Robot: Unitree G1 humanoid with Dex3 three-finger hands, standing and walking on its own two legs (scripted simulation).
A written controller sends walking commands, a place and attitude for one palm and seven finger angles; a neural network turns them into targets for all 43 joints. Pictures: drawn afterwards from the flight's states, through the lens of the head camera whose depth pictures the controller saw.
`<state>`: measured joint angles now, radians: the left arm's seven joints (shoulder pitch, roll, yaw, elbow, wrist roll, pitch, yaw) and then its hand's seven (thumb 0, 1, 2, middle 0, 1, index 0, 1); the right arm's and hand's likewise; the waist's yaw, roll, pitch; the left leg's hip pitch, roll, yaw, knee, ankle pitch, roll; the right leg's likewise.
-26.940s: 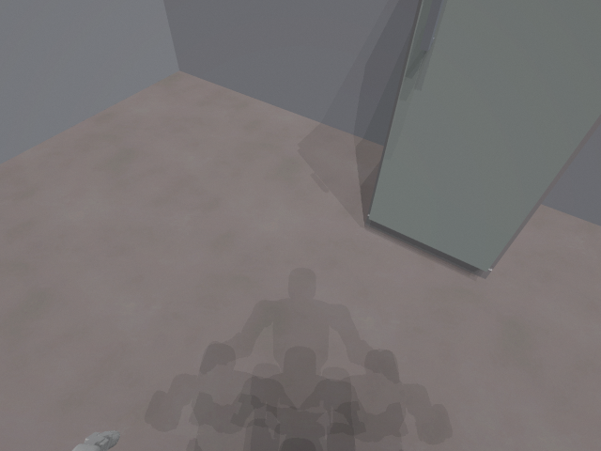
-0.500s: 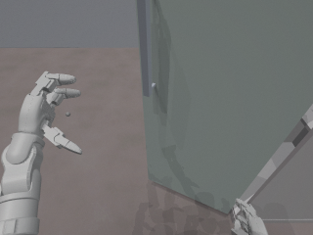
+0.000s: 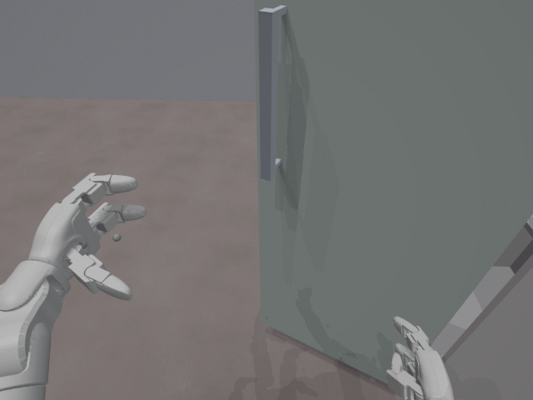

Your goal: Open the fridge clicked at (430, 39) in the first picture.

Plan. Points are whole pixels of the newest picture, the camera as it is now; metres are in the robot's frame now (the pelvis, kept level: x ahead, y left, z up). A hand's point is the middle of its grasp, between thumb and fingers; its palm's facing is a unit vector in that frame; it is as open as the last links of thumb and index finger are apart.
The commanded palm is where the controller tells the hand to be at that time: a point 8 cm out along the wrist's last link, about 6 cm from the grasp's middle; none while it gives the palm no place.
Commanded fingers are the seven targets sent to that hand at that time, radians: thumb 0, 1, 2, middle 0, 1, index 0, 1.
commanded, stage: draw the hand back to the body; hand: left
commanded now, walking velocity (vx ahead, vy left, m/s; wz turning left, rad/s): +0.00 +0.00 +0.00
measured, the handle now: (273, 103) +0.54 +0.07 +0.22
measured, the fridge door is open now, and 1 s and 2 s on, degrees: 65 65 65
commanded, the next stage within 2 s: step back with the hand held close in 1.06 s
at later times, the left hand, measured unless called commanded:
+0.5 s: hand (81, 247) +0.23 +0.27 +0.17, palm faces +0.44 -0.84 -0.32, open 10.6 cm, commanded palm +0.17 +0.31 +0.18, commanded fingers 0.00 0.61 0.76 -0.21 -0.47 -0.21 -0.47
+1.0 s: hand (70, 266) +0.21 +0.28 +0.16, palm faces +0.49 -0.80 -0.34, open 7.5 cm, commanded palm +0.15 +0.31 +0.17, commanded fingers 0.00 0.90 0.90 -0.20 -0.30 -0.20 -0.30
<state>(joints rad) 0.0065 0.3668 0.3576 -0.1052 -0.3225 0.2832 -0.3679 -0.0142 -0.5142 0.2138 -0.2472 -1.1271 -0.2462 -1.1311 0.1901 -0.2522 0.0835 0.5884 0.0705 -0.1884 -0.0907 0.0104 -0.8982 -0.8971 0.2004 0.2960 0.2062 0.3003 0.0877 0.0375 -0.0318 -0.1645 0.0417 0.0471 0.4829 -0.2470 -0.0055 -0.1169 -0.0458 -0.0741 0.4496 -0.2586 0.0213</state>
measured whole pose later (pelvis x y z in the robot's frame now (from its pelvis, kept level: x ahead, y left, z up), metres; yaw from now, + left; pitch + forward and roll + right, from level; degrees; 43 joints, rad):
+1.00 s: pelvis +0.01 +0.00 +0.00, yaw -1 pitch -5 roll +0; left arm 0.40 0.33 0.35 -0.35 -0.07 -0.05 0.10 0.01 0.88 0.89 -0.21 -0.31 -0.21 -0.31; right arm 0.18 -0.21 0.03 0.65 -0.02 -0.12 -0.09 0.01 -0.90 -0.90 0.20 0.30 0.21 0.30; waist 0.09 0.04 0.02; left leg -0.09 0.04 0.06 0.41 -0.24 0.00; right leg -0.04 -0.05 -0.06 0.37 -0.24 0.03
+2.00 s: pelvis -0.12 +0.02 -0.02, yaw +3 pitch -2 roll -1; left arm 0.44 0.39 0.44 -0.51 -0.01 -0.30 0.14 0.01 0.89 0.90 -0.21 -0.30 -0.21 -0.30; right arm 0.23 -0.20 0.01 0.59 -0.02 -0.14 -0.08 0.01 -0.90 -0.90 0.20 0.30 0.21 0.30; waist 0.02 -0.03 0.06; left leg -0.47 0.00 0.03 0.64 -0.24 0.04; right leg -0.40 -0.03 0.05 0.57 -0.14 0.05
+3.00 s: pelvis -0.33 +0.02 -0.01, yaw -4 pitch +0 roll +2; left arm 0.45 0.38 0.41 -0.36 -0.04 -0.20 0.17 0.01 0.89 0.90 -0.21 -0.30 -0.21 -0.30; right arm 0.33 -0.25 -0.02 0.68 0.00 -0.11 -0.10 0.01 -0.90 -0.90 0.20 0.30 0.20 0.30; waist 0.02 -0.05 -0.09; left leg -0.43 0.04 0.11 0.69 -0.25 0.01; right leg -0.04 -0.01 -0.05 0.49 -0.45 -0.04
